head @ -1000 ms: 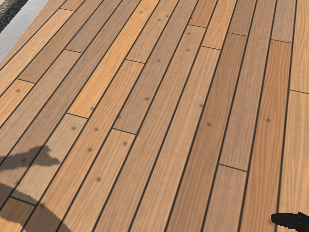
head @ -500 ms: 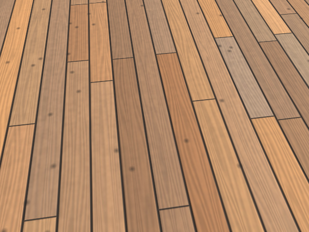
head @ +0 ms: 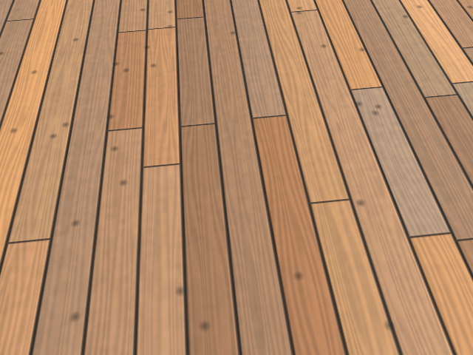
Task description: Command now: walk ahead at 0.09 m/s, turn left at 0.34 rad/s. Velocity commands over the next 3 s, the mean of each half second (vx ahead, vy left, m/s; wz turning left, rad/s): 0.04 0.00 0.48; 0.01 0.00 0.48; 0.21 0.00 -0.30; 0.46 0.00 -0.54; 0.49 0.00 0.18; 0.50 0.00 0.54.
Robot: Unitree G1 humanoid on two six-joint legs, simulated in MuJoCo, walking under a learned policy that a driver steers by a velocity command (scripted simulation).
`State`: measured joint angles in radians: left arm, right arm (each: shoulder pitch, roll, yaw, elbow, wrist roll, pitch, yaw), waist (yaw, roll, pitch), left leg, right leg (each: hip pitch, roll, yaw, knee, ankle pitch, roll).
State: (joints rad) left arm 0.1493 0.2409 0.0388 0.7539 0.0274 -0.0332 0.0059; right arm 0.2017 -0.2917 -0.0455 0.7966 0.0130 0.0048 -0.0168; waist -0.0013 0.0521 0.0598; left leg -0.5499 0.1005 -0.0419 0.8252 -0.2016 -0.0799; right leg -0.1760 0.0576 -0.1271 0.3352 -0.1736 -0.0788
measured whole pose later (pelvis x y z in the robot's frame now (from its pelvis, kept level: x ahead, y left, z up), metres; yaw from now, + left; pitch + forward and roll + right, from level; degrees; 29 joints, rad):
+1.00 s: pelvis +0.08 +0.02 +0.00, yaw +31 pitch +1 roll +0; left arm 0.16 0.27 0.06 0.79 -0.01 0.01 0.02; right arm 0.16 -0.30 -0.06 0.66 0.01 0.06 -0.02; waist 0.03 0.01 0.07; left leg -0.31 0.01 -0.04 0.67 -0.37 -0.08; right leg -0.22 -0.05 -0.05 0.45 -0.24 0.00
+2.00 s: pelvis +0.43 +0.06 -0.02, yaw +1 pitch +3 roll +1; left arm 0.44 0.30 0.07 0.80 -0.02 -0.03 0.03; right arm -0.03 -0.27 -0.05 0.64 0.00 -0.12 0.05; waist 0.09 0.03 0.03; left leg -0.53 -0.03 -0.03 0.45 0.05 0.00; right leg 0.07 0.07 0.21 0.36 -0.45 -0.08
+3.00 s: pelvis +0.95 +0.15 -0.03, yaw +28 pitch +2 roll -2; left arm 0.35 0.32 0.08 0.83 -0.01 -0.05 0.01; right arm 0.05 -0.29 -0.05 0.58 0.02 -0.02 0.05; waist 0.07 0.02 0.06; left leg -0.52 -0.01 0.04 0.62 -0.15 0.11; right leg 0.00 -0.09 -0.20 0.66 -0.50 0.05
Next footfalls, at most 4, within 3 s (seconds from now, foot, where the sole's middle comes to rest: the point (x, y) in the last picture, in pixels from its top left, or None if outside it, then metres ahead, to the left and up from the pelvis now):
0.18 left None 0.10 0.14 -0.78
0.64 right None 0.18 -0.08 -0.78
1.04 left None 0.03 0.15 -0.78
1.50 right None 0.29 -0.05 -0.78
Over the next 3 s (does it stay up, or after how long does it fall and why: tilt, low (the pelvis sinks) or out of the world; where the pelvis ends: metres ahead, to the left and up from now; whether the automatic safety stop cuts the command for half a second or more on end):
stays up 0.95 0.15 -0.03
